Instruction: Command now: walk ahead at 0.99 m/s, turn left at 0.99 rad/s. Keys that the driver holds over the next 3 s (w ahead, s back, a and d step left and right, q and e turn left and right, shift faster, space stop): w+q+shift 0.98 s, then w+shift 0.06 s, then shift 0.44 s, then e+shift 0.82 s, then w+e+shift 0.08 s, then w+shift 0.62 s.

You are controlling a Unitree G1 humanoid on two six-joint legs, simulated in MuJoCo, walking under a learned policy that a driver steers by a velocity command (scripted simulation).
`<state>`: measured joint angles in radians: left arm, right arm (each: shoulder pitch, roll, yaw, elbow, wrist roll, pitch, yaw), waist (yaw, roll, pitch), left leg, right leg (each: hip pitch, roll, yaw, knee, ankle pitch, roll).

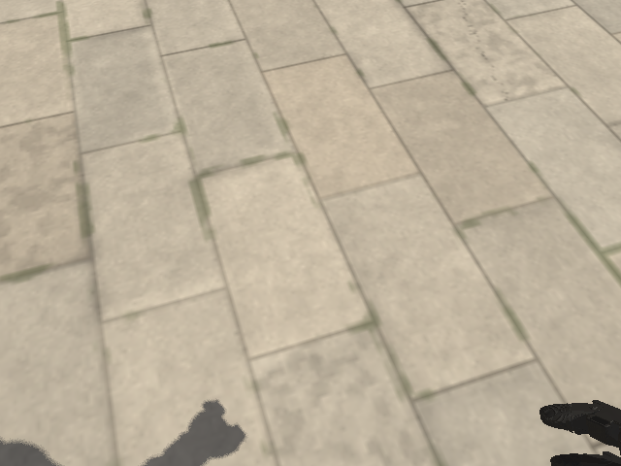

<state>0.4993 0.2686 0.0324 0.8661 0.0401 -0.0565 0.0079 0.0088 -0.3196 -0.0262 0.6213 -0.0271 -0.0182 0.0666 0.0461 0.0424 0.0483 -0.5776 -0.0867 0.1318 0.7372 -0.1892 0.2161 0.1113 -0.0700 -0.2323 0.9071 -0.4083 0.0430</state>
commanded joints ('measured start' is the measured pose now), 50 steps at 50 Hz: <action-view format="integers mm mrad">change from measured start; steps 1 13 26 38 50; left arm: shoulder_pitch -187 -489 -135 -33 -277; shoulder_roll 167 82 111 222 126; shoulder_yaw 23 -31 25 44 -3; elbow -280 -360 -158 -56 -282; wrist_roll -5 -14 0 -11 36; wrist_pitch -48 1 -23 -41 14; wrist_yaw -5 -32 5 22 -9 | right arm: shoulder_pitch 415 325 169 -33 298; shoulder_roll -333 -189 -58 -55 -148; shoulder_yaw -123 -90 -25 3 -64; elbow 35 93 -2 -78 86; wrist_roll -7 28 -10 -3 15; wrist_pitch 39 -63 7 15 -54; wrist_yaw -46 -47 0 30 -75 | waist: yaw -196 -77 -12 -109 12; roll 70 -25 -141 -137 -135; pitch -396 21 -25 7 36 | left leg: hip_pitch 1079 185 -185 98 290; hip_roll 328 67 159 -2 142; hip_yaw -880 -504 -220 96 -582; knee -337 -552 588 40 -536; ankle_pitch -144 246 -77 107 93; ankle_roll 274 49 -119 -21 170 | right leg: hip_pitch -982 -473 -158 -50 -732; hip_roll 80 -2 -225 -157 -76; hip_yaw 281 237 466 -60 288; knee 804 -224 -680 -566 214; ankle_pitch -39 493 42 1465 -31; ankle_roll -14 15 -101 -15 44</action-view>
